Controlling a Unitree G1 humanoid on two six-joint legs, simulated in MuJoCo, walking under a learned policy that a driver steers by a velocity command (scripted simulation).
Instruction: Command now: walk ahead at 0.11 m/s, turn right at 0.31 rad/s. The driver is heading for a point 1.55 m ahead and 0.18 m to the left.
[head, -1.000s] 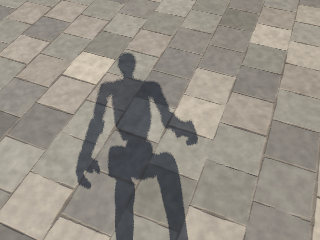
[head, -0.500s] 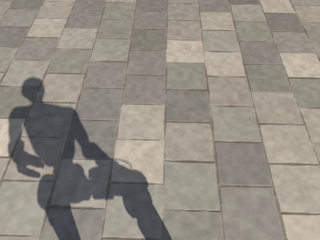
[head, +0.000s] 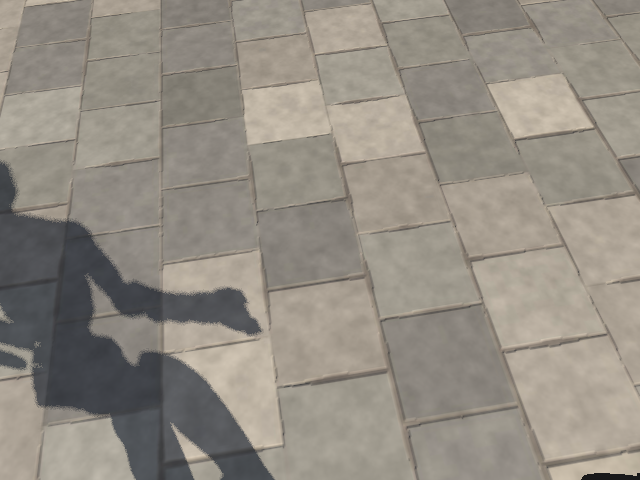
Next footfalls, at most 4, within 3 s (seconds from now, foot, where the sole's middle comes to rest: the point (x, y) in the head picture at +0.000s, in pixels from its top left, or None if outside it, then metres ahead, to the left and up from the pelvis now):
0.12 left None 0.17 0.15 -0.78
1.50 right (420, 438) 0.51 -0.12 -0.78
2.06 left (318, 299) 0.84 0.10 -0.78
2.60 right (415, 202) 1.14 -0.15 -0.78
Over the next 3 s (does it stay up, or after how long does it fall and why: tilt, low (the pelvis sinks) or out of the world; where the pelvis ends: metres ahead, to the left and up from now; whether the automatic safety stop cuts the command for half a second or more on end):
stays up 1.18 -0.05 0.00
